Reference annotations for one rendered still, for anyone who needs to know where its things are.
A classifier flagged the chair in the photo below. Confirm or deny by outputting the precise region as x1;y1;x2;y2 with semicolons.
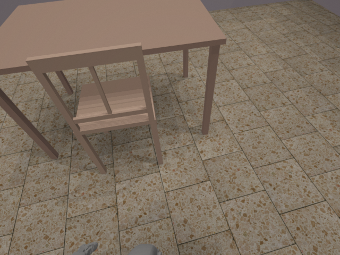
26;42;163;174

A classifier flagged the left robot hand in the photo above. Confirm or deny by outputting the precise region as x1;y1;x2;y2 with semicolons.
72;242;98;255

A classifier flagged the table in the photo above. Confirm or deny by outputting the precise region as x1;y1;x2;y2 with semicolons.
0;0;227;159

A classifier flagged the robot left thigh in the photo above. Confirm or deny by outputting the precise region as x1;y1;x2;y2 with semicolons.
128;244;162;255

